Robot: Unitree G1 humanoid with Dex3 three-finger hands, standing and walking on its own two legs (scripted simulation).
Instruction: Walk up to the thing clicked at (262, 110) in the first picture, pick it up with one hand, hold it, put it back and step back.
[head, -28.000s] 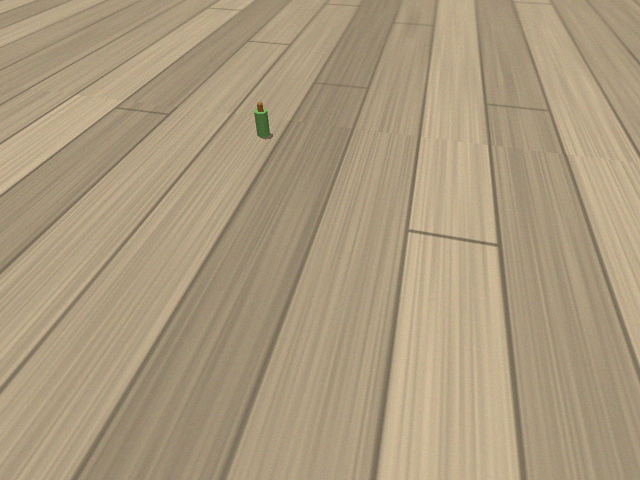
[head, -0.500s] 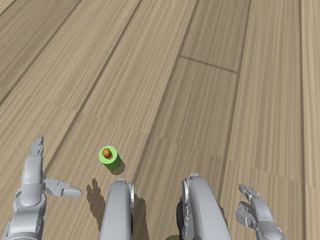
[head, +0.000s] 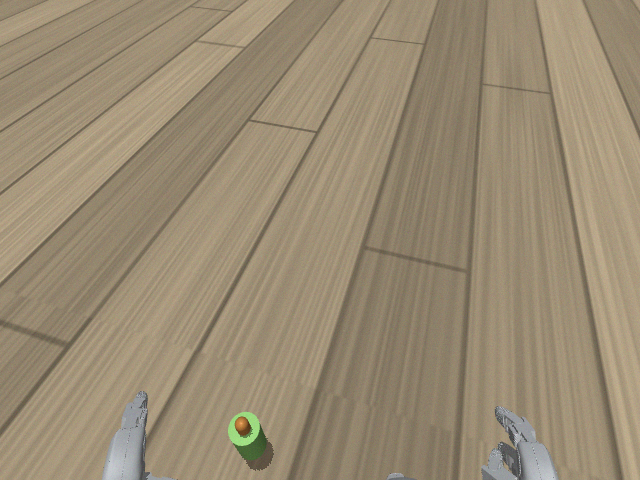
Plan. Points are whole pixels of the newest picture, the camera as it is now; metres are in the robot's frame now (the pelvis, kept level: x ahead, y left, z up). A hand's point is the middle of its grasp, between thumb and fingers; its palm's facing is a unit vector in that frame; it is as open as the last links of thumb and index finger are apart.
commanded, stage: home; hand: left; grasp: from the side
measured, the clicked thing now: (247, 434) +0.35 +0.19 -0.60
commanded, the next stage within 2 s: stand in 1.80 s
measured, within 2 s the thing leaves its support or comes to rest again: neither
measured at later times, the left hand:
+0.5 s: hand (173, 476) +0.17 +0.18 -0.04, palm faces +0.13 -0.95 -0.29, open 17.6 cm
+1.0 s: hand out of the picture +0.16 +0.18 -0.04, palm faces +0.12 -0.95 -0.28, open 17.6 cm
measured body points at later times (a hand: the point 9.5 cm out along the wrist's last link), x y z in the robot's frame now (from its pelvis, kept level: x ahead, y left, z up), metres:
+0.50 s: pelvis +0.00 +0.00 +0.02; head +0.02 +0.00 +0.47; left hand +0.16 +0.23 -0.02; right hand +0.17 -0.24 -0.05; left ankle +0.00 +0.13 -0.67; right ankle +0.02 -0.14 -0.67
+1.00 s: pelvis -0.01 +0.00 +0.02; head +0.01 +0.00 +0.47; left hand +0.15 +0.23 -0.02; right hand +0.16 -0.24 -0.05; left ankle +0.00 +0.13 -0.67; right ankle +0.02 -0.14 -0.67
